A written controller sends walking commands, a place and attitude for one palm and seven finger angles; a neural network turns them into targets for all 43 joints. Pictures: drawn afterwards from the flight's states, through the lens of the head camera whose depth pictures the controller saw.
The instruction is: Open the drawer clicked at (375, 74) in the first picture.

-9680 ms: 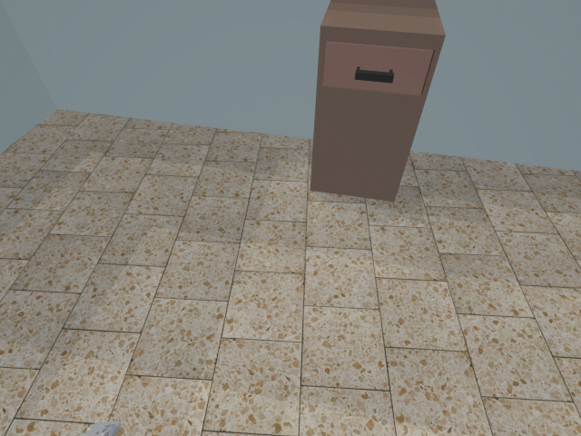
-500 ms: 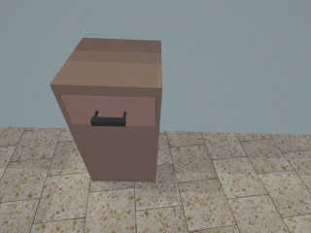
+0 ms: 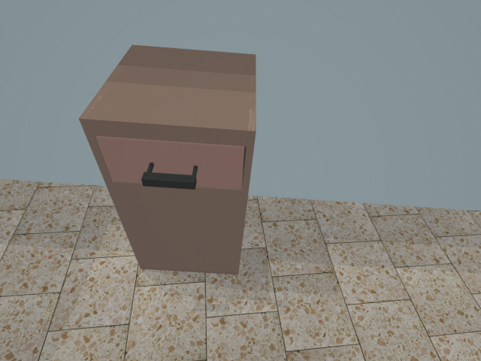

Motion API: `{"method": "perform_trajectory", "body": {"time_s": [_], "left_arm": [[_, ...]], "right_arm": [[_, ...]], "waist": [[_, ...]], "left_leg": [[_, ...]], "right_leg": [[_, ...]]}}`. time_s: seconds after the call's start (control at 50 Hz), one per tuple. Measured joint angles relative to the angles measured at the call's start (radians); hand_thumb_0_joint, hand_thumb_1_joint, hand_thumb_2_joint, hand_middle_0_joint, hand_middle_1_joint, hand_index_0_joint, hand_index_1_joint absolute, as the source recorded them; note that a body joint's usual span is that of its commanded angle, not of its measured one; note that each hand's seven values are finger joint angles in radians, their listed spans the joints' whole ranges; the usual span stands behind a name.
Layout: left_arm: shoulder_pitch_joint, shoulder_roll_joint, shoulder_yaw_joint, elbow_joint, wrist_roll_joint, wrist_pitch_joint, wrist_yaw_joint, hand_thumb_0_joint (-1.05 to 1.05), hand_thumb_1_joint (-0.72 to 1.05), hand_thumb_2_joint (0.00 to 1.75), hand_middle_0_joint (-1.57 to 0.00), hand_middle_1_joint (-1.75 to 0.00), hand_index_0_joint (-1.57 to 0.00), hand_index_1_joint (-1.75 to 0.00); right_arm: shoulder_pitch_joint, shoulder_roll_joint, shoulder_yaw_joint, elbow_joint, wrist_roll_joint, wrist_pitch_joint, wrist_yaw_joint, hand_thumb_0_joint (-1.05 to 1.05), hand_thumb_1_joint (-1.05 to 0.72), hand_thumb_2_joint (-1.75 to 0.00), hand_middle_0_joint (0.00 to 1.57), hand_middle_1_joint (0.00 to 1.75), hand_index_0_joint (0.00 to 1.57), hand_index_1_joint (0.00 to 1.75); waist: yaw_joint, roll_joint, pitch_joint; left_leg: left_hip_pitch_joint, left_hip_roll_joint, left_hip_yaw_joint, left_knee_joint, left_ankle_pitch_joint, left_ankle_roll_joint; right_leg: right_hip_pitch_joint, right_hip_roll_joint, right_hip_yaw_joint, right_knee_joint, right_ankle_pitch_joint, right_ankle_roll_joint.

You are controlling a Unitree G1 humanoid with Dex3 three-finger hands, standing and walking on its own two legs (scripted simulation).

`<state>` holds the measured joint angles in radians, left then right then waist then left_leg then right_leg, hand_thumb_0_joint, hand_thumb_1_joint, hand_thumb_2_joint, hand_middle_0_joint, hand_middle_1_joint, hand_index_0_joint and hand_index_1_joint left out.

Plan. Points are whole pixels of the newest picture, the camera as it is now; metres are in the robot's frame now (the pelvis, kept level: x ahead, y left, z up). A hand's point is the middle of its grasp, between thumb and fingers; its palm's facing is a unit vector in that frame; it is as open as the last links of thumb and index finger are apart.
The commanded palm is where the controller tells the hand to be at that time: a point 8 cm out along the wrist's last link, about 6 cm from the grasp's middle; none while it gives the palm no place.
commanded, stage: look again from close up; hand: left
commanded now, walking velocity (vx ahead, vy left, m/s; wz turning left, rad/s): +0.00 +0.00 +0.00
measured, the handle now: (171, 174) +0.59 +0.22 -0.11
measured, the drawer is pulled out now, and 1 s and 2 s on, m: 0.00 0.00 0.00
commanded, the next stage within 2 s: shuffle to correct the standing spot in 0.36 s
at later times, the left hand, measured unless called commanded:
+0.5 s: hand out of the picture +0.00 +0.14 -0.18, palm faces +0.04 -0.99 -0.12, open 7.4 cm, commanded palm none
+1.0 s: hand out of the picture +0.04 +0.17 -0.18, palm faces +0.04 -0.98 -0.17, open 7.4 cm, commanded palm none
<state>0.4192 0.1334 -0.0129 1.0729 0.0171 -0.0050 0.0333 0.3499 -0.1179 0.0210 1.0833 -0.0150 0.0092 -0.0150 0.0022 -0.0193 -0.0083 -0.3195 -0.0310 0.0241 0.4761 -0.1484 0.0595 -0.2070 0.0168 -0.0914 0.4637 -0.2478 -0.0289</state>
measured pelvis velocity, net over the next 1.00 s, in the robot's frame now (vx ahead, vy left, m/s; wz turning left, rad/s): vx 0.06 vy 0.02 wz -0.01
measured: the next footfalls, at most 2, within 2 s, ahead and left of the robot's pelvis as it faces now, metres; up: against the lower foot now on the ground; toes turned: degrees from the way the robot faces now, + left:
none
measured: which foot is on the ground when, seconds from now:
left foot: down 0.00-1.00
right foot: down 0.00-1.00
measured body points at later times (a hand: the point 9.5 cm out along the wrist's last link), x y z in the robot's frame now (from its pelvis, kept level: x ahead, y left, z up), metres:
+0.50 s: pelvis +0.02 +0.00 +0.00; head +0.02 +0.01 +0.45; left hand +0.00 +0.19 -0.16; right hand +0.01 -0.22 -0.15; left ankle +0.07 +0.08 -0.74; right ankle +0.00 -0.10 -0.74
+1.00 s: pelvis +0.06 +0.02 +0.00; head +0.09 +0.02 +0.45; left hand +0.04 +0.22 -0.16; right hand +0.05 -0.20 -0.16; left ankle +0.07 +0.08 -0.74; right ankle +0.00 -0.10 -0.73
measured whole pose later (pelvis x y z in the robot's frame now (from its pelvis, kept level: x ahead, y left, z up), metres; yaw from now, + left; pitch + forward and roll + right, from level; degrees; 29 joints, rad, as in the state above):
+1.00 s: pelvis +0.06 +0.02 +0.00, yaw -1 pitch +1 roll +1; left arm 0.33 0.12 0.01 1.04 0.01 0.01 0.05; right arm 0.30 -0.13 0.01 1.07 0.00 -0.02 -0.06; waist 0.01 -0.03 0.06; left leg -0.24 -0.08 0.08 0.44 -0.22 0.10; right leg -0.17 -0.04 -0.04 0.52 -0.35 0.00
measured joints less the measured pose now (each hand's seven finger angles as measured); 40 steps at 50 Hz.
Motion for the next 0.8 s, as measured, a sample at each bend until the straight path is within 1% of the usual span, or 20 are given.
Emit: {"method": "perform_trajectory", "body": {"time_s": [0.22, 0.5, 0.58, 0.66, 0.7, 0.8], "left_arm": [[-0.022, -0.022, 0.0, 0.006, 0.001, -0.011, 0.006, 0.0, 0.91, 0.9, -0.2, -0.3, -0.2, -0.3], [-0.044, -0.023, 0.0, 0.012, -0.001, -0.014, 0.006, 0.0, 0.91, 0.9, -0.2, -0.3, -0.2, -0.3], [-0.033, -0.021, 0.006, 0.009, 0.004, -0.013, 0.001, 0.0, 0.91, 0.9, -0.2, -0.3, -0.2, -0.3], [-0.006, -0.016, 0.019, 0.006, 0.006, -0.01, -0.004, 0.0, 0.91, 0.9, -0.2, -0.3, -0.2, -0.3], [0.009, -0.011, 0.026, 0.006, 0.006, -0.009, -0.003, 0.0, 0.91, 0.9, -0.2, -0.3, -0.2, -0.3], [0.01, -0.002, 0.025, 0.028, 0.002, -0.001, 0.01, 0.0, 0.91, 0.9, -0.2, -0.3, -0.2, -0.3]], "right_arm": [[-0.017, -0.004, -0.003, 0.018, 0.0, -0.008, -0.006, 0.02, -0.92, -0.9, 0.2, 0.3, 0.2, 0.3], [-0.021, -0.001, 0.002, 0.027, 0.002, -0.015, -0.01, 0.01, -0.92, -0.9, 0.2, 0.3, 0.19, 0.3], [-0.011, 0.001, 0.001, 0.024, -0.003, -0.01, -0.004, 0.01, -0.91, -0.9, 0.2, 0.3, 0.19, 0.3], [0.016, -0.001, -0.003, 0.02, -0.008, -0.003, 0.002, 0.01, -0.91, -0.9, 0.2, 0.3, 0.19, 0.3], [0.03, -0.002, -0.006, 0.018, -0.009, -0.003, 0.003, 0.01, -0.91, -0.9, 0.2, 0.3, 0.19, 0.3], [0.024, 0.009, 0.002, 0.02, -0.002, -0.026, -0.011, 0.01, -0.91, -0.9, 0.2, 0.3, 0.19, 0.3]], "waist": [[0.001, 0.005, -0.006], [-0.002, -0.003, 0.003], [0.0, -0.002, -0.003], [0.006, 0.003, -0.018], [0.008, 0.005, -0.024], [0.014, -0.031, -0.014]], "left_leg": [[0.027, -0.007, 0.006, -0.025, -0.003, 0.002], [0.054, -0.006, 0.004, -0.038, -0.015, -0.005], [0.047, -0.005, 0.003, -0.01, -0.038, -0.006], [0.028, 0.004, -0.001, 0.063, -0.103, -0.009], [0.023, 0.017, 0.005, 0.094, -0.115, -0.011], [0.06, -0.01, 0.027, 0.07, -0.14, 0.013]], "right_leg": [[0.02, -0.007, 0.007, -0.014, -0.007, 0.003], [0.052, -0.004, 0.007, -0.035, -0.016, -0.001], [0.05, -0.003, 0.006, -0.017, -0.035, -0.004], [0.059, 0.003, -0.003, 0.002, -0.067, -0.007], [0.071, 0.007, -0.013, 0.007, -0.084, -0.005], [0.086, -0.023, 0.004, 0.021, -0.114, 0.022]]}}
